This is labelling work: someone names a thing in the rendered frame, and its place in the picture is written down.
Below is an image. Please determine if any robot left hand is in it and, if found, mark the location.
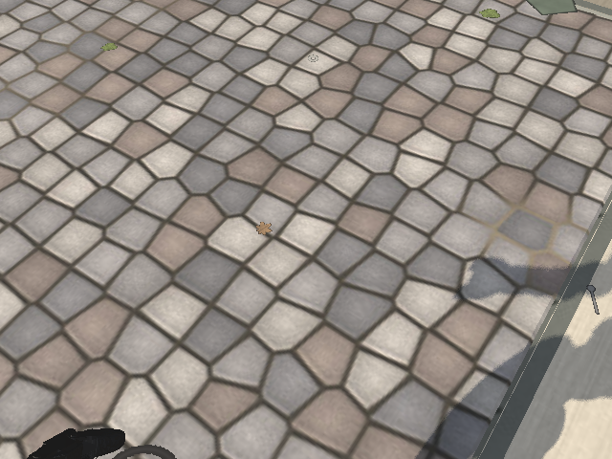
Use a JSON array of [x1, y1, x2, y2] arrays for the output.
[[27, 428, 125, 459]]

